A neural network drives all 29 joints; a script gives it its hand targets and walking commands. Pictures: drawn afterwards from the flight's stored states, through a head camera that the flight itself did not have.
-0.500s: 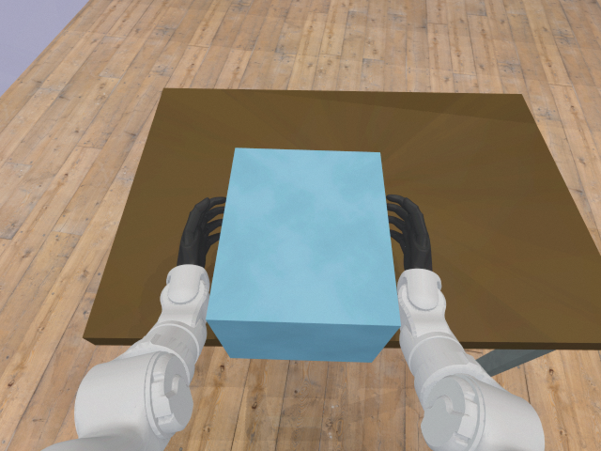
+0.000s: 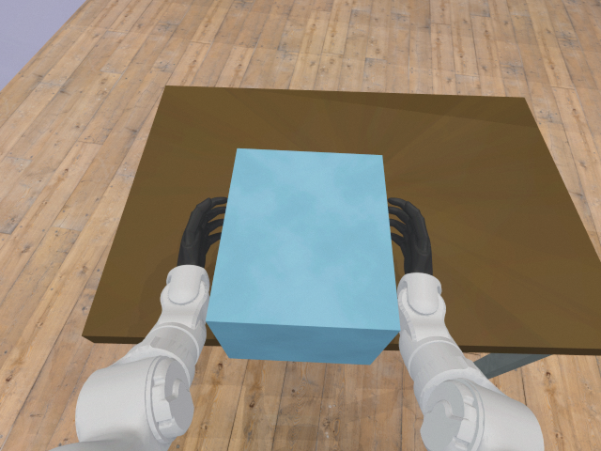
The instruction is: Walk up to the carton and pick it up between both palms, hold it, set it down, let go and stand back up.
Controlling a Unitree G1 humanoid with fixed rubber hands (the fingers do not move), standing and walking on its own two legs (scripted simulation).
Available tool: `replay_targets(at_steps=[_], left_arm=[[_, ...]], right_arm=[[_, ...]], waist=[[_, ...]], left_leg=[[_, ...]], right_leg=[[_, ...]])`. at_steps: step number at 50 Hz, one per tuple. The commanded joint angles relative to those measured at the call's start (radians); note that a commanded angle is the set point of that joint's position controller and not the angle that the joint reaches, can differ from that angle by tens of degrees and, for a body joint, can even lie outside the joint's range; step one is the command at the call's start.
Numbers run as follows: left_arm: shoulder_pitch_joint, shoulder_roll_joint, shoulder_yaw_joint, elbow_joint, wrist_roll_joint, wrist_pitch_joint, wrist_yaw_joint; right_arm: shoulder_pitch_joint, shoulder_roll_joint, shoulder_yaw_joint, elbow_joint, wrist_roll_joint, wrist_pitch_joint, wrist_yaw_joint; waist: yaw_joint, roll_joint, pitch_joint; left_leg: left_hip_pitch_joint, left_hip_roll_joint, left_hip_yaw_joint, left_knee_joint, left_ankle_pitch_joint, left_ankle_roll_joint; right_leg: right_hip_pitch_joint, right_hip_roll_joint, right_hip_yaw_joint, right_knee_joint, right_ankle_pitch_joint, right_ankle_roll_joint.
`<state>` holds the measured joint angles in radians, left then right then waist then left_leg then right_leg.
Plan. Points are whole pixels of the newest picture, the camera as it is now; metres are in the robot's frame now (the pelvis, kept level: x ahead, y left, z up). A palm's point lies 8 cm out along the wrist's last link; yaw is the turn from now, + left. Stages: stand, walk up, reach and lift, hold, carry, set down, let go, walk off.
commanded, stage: reach and lift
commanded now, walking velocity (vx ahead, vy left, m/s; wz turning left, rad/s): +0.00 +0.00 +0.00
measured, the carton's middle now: (304, 258) +0.41 +0.02 -0.04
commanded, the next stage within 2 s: none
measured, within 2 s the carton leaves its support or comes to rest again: leaves its support in 0.88 s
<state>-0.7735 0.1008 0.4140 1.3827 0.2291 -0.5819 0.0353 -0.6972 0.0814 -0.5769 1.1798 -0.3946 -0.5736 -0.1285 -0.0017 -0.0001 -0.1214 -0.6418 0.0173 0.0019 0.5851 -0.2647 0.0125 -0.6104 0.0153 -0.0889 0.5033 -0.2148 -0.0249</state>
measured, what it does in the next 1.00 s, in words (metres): stands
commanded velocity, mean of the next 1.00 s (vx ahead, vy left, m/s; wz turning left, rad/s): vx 0.00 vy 0.00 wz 0.00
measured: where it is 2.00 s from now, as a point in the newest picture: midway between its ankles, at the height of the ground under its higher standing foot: outside the picture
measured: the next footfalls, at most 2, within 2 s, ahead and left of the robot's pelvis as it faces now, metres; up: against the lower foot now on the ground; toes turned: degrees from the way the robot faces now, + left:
none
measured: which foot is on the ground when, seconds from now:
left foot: down 0.00-1.00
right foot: down 0.00-1.00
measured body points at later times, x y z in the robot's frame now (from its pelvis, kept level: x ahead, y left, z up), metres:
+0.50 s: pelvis +0.00 +0.00 +0.00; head +0.10 +0.01 +0.44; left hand +0.41 +0.17 -0.01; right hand +0.40 -0.14 +0.00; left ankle -0.01 +0.11 -0.73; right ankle +0.00 -0.11 -0.73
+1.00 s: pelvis -0.01 -0.01 +0.00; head +0.08 +0.01 +0.44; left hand +0.39 +0.18 -0.01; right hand +0.39 -0.14 +0.01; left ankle -0.01 +0.11 -0.73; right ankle +0.00 -0.11 -0.73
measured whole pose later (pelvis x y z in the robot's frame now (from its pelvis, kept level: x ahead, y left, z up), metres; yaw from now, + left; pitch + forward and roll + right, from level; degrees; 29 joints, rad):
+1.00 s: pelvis -0.01 -0.01 +0.00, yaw +1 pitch +22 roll -2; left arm -0.80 0.13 0.20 1.50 0.00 -0.67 0.08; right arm -0.75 0.01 -0.39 1.34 -0.24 -0.65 -0.18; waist -0.01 0.00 -0.21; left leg -0.75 0.02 -0.01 0.60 -0.23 0.00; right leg -0.71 0.02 -0.11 0.51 -0.19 -0.04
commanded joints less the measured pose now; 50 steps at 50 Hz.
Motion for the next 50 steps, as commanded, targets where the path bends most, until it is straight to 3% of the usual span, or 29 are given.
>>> replay_targets(at_steps=[1, 21, 29, 39, 50], left_arm=[[-0.462, -0.516, -0.186, -0.023, 0.103, -0.026, -0.109], [-0.497, -0.516, -0.208, 0.007, 0.068, -0.027, -0.104], [-0.562, -0.577, -0.297, -0.036, 0.016, -0.113, -0.094], [-0.625, -0.598, -0.353, -0.036, -0.026, -0.155, -0.098], [-0.716, -0.642, -0.438, -0.077, -0.109, -0.143, -0.090]], right_arm=[[-0.396, 0.596, 0.305, 0.103, -0.141, -0.002, 0.157], [-0.424, 0.596, 0.317, 0.134, -0.128, -0.001, 0.145], [-0.489, 0.606, 0.398, 0.123, -0.103, -0.104, 0.137], [-0.532, 0.598, 0.443, 0.156, -0.075, -0.156, 0.125], [-0.577, 0.630, 0.520, 0.145, 0.002, -0.107, 0.123]], waist=[[0.014, 0.034, -0.532], [0.014, 0.041, -0.540], [0.010, 0.062, -0.691], [-0.003, 0.047, -0.704], [-0.019, 0.075, -0.760]], left_leg=[[0.178, 0.002, 0.047, -0.017, 0.410, -0.053], [0.151, 0.003, 0.045, -0.019, 0.364, -0.046], [0.214, 0.006, 0.034, 0.022, 0.514, -0.077], [0.188, -0.007, 0.030, -0.001, 0.422, -0.068], [0.180, -0.021, 0.015, 0.006, 0.367, -0.066]], right_leg=[[0.364, -0.022, 0.019, 0.001, 0.315, 0.002], [0.323, -0.019, 0.017, -0.002, 0.274, -0.002], [0.333, -0.002, -0.001, 0.026, 0.437, 0.002], [0.305, 0.001, 0.002, 0.012, 0.376, 0.016], [0.280, 0.010, 0.016, 0.017, 0.325, 0.019]])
